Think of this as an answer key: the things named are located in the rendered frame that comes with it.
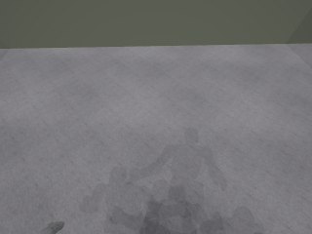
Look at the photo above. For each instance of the left robot hand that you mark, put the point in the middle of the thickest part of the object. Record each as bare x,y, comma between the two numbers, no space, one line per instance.
52,228

